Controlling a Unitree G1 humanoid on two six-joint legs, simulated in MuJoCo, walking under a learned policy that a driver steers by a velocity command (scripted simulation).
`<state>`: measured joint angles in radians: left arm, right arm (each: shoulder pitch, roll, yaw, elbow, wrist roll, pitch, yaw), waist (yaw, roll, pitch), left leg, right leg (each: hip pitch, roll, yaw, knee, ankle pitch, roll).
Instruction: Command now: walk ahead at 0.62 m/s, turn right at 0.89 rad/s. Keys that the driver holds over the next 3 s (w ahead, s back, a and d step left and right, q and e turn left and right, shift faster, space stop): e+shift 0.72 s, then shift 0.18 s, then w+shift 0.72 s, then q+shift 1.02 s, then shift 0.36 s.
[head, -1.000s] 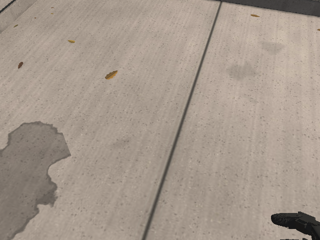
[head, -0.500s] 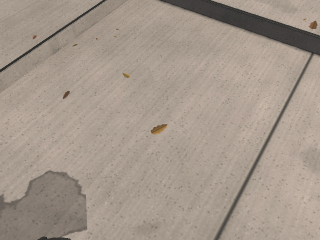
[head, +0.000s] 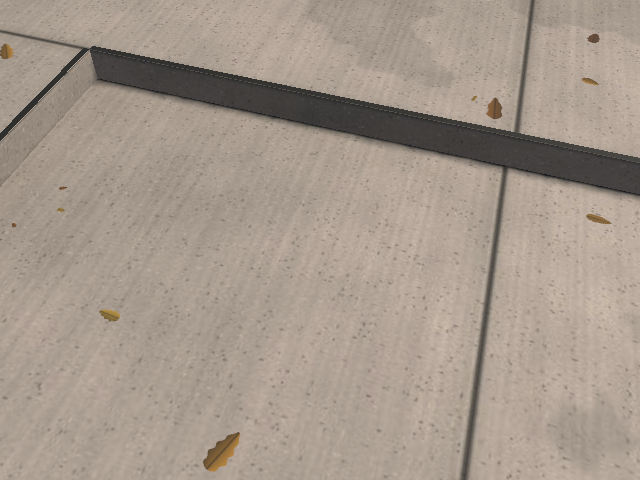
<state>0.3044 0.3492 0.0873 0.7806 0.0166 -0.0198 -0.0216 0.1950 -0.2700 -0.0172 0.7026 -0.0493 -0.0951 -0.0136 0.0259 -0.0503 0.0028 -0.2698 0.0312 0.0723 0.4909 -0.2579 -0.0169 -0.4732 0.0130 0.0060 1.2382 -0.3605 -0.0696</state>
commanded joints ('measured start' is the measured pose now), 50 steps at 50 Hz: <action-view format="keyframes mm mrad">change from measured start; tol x32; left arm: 1 -61 -25 -10 -123 16 24 -16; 50 -111 78 -6 -127 14 76 -35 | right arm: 1 125 -70 -25 11 34 -23 5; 50 85 -192 -67 -29 17 92 14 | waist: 1 -26 172 3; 14 46 -77 -445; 50 -76 268 -6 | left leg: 1 268 272 -162 -156 770 125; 10 24 201 129 304 849 34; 12 -277 -22 155 952 -383 -23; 14 -439 -38 -144 1194 -346 -63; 34 66 -115 -206 -56 -13 2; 36 299 277 -535 -267 -90 118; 45 171 170 -264 -155 459 213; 50 168 193 -376 -334 -372 188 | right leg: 1 -310 -75 23 -32 3 27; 11 534 71 -53 -683 460 -119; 13 759 -321 516 -616 1608 -316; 16 503 -250 597 -887 614 -340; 21 218 -93 407 -856 826 -212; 34 144 28 657 -839 200 -26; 36 -62 209 370 -520 -238 88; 42 -43 136 119 9 -48 117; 50 -17 83 69 -353 -85 82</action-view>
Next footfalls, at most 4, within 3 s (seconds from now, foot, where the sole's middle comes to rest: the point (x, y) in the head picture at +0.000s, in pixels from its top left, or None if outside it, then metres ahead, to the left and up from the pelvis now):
0.24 right None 0.35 -0.08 -0.77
0.70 left None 0.46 0.07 -0.77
1.16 right None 0.27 -0.03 -0.77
1.56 left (428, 383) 0.71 -0.22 -0.77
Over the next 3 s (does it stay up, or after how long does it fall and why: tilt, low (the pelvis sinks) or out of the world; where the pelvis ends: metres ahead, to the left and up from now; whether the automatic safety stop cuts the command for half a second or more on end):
stays up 0.77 -0.43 0.01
